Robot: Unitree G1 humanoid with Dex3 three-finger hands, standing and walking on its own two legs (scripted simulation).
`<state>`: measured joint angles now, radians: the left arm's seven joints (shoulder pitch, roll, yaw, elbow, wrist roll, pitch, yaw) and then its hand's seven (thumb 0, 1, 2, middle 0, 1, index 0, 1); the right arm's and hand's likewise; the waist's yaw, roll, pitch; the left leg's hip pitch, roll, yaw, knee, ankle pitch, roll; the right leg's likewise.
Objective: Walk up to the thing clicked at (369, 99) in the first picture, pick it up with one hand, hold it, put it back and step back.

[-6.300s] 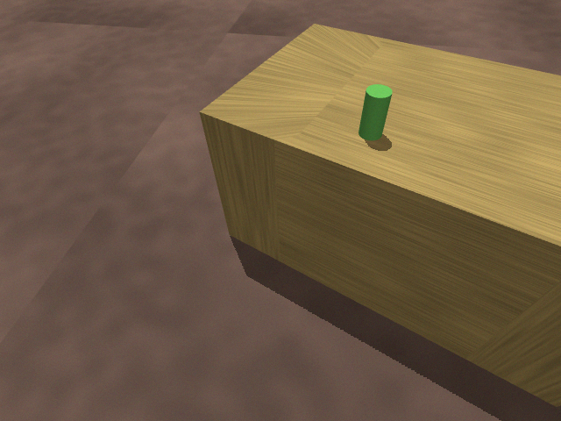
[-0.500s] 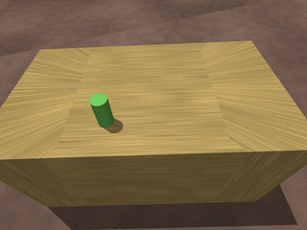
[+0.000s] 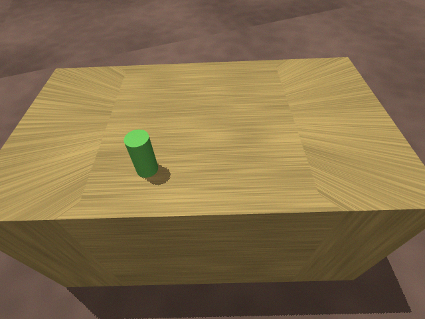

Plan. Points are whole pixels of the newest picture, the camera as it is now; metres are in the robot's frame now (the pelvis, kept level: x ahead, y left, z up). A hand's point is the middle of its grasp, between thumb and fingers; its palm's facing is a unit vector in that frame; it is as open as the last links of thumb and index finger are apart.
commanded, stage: stand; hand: left
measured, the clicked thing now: (142, 154) +0.53 +0.22 -0.07
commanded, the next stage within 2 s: rise first in 0.24 s
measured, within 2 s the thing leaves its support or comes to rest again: neither
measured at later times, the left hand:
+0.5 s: hand out of the picture +0.13 +0.24 -0.14, palm faces +0.12 -0.94 -0.31, open 9.0 cm
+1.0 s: hand (91, 291) +0.19 +0.26 -0.06, palm faces +0.26 -0.90 -0.35, open 17.2 cm
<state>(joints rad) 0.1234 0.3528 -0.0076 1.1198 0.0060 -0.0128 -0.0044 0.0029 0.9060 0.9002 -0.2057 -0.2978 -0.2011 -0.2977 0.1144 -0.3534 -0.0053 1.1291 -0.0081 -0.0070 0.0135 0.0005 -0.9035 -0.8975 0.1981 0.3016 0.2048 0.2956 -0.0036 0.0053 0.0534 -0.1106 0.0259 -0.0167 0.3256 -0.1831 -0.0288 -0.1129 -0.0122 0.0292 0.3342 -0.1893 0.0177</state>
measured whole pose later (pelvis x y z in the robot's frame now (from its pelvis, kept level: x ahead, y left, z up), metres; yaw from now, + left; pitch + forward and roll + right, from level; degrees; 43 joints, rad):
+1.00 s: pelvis +0.01 +0.00 -0.01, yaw +1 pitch +0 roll +0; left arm 0.29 0.29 0.16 0.42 -0.04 -0.09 0.08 -0.01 -0.47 0.06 -0.07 -0.06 -0.06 -0.06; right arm 0.23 -0.23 -0.08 0.63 0.03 -0.09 -0.06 -0.01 0.40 -0.07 0.05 0.05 0.06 0.05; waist 0.02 0.02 0.01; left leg -0.19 0.02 -0.03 0.44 -0.25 -0.03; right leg -0.18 -0.02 0.02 0.43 -0.25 0.02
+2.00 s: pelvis +0.00 +0.00 -0.01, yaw +1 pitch -3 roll +0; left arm 0.41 0.30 0.22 0.08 -0.05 -0.17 0.04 -0.02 -0.59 0.07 -0.06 -0.05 -0.05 -0.06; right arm 0.22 -0.22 -0.10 0.66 0.01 -0.10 -0.05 -0.01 0.50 -0.05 0.05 0.05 0.06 0.05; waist 0.04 0.03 0.04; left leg -0.16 0.02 -0.04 0.43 -0.23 -0.03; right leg -0.15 -0.02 0.00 0.44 -0.25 0.02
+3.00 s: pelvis +0.00 +0.01 -0.04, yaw +1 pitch +9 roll -1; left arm -0.28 0.56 0.56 0.81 -0.28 -0.31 -0.50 -0.02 -0.57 0.09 -0.05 -0.05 -0.04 -0.06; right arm 0.26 -0.23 -0.02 0.55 0.01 -0.16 -0.05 -0.01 0.52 -0.05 0.05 0.05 0.06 0.05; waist -0.04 -0.02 -0.09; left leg -0.54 0.02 -0.05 0.76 -0.38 -0.01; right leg -0.50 -0.01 0.00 0.71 -0.37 0.03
